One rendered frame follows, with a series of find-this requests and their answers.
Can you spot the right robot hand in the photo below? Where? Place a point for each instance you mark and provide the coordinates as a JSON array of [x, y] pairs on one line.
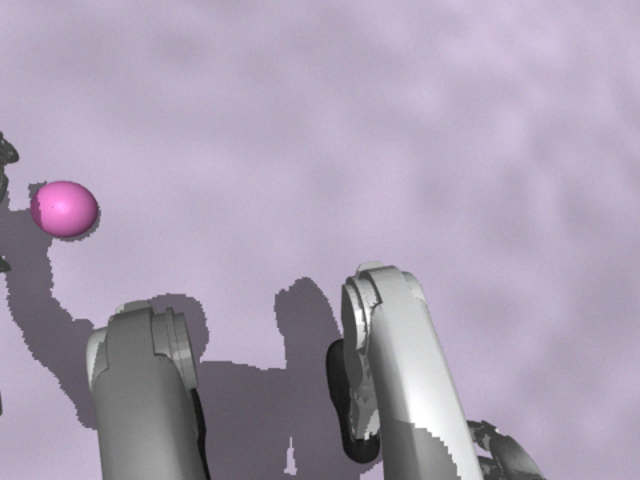
[[510, 461]]

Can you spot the ball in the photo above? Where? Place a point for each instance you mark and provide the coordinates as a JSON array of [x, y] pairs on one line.
[[64, 209]]

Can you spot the left robot hand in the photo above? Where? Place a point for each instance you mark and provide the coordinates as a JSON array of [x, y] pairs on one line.
[[8, 154]]

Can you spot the left robot foot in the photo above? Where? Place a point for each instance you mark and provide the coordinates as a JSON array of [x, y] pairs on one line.
[[202, 431]]

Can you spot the right robot foot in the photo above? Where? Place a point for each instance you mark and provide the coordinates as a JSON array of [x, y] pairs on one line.
[[358, 450]]

